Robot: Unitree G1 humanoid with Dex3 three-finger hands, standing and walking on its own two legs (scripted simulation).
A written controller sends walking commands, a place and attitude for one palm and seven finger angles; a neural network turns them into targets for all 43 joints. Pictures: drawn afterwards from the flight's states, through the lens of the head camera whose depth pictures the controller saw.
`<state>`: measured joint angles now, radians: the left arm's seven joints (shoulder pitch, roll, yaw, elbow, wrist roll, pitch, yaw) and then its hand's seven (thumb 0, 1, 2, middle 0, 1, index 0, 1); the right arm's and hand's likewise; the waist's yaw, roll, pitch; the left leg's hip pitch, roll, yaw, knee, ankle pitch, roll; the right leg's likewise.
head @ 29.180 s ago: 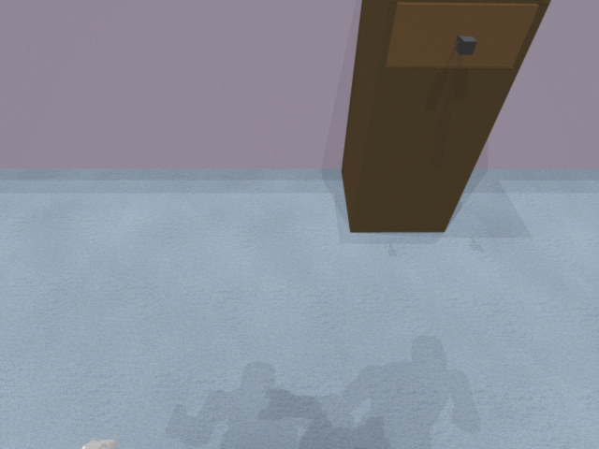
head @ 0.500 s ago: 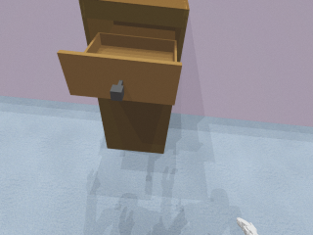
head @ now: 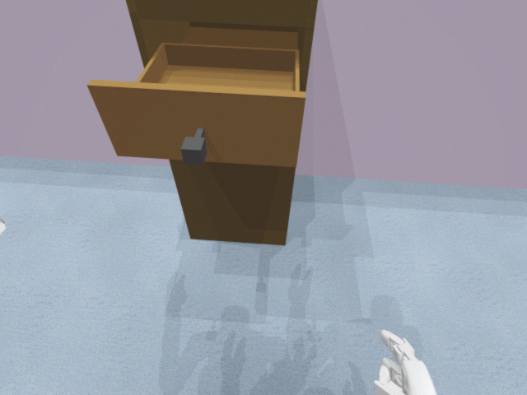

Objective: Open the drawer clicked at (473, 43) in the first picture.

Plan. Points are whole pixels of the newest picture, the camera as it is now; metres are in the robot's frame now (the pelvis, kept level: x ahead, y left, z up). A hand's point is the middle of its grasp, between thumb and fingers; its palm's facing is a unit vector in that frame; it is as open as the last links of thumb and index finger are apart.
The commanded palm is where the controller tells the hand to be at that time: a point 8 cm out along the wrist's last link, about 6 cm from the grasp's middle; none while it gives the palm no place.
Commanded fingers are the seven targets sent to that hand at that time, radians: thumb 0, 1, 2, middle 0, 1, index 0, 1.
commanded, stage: stop stepping back and stand still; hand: left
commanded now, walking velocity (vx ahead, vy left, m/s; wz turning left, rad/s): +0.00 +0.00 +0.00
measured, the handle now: (196, 143) +0.52 +0.15 +0.09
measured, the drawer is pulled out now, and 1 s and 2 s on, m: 0.30 0.30 0.30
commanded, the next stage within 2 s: let the arm hang, fingers relaxed in 0.02 s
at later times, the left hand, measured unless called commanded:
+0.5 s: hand out of the picture -0.03 +0.16 -0.17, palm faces +0.09 -0.98 -0.20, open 7.0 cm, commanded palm none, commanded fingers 0.00 0.90 0.90 -0.20 -0.30 -0.20 -0.30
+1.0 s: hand out of the picture +0.00 +0.16 -0.16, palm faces +0.09 -0.97 -0.22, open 7.4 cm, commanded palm none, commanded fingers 0.00 0.90 0.90 -0.20 -0.30 -0.20 -0.30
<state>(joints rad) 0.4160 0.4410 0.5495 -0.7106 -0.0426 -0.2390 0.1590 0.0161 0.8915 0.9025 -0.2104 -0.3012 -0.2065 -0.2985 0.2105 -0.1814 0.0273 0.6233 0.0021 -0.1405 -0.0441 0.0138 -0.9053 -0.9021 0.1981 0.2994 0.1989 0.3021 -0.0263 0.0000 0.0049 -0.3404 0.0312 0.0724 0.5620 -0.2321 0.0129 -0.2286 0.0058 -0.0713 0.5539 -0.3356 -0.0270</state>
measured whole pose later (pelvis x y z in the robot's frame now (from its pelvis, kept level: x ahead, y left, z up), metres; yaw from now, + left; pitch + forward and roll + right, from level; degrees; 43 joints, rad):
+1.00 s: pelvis -0.01 -0.01 +0.01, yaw +4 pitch -2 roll +0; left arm 0.25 0.14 0.01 1.11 0.01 0.01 0.04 0.01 0.91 0.90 -0.20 -0.30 -0.20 -0.30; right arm 0.28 -0.14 -0.01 1.11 -0.02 0.02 -0.03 0.02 -0.92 -0.90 0.20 0.30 0.20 0.30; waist -0.02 0.04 0.03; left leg -0.23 0.00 -0.01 0.43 -0.16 0.00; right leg -0.16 0.03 -0.01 0.44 -0.25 -0.03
